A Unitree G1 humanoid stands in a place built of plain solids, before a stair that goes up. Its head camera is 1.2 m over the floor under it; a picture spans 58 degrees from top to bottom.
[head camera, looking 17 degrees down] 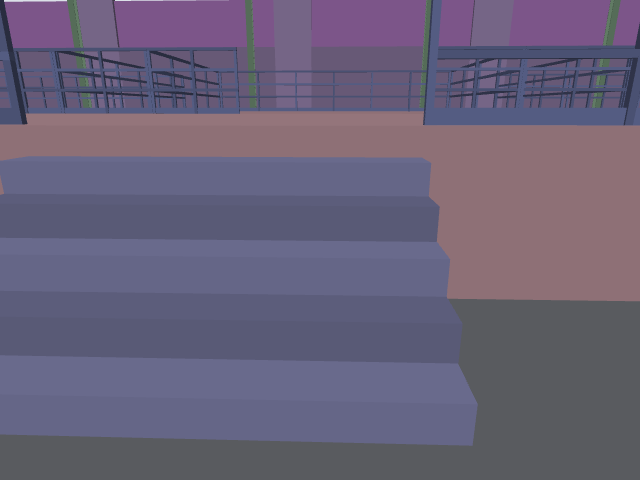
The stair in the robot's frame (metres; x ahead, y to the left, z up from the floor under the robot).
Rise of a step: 0.18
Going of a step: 0.26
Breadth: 2.40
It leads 2 degrees to the right of straight ahead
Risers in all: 6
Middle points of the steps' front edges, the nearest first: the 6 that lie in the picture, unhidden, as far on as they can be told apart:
1.35 0.63 0.18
1.61 0.62 0.37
1.87 0.61 0.55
2.13 0.61 0.73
2.39 0.60 0.92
2.65 0.59 1.10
